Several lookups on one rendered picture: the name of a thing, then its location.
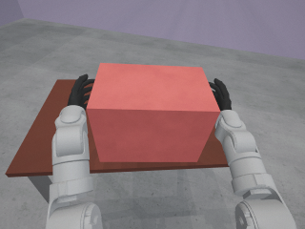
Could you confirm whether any left robot upper arm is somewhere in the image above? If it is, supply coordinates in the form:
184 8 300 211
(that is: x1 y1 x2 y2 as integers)
46 202 103 229

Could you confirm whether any right robot hand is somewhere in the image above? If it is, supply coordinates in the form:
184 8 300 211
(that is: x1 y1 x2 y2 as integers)
209 78 232 112

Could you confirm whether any carton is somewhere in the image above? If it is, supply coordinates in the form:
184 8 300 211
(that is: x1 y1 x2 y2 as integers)
86 63 220 162

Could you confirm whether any table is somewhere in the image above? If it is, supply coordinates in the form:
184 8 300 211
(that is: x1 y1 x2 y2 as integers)
6 79 229 203

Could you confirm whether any robot right forearm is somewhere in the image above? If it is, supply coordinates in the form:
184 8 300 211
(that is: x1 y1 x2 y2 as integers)
214 110 297 229

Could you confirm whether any right robot upper arm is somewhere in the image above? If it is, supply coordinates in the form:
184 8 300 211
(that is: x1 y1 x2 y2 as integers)
234 198 295 229

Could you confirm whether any left robot hand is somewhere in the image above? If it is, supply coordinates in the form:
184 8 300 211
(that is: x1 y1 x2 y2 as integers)
67 74 95 110

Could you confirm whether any robot left forearm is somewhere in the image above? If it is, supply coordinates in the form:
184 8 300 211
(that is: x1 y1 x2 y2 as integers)
45 105 93 229

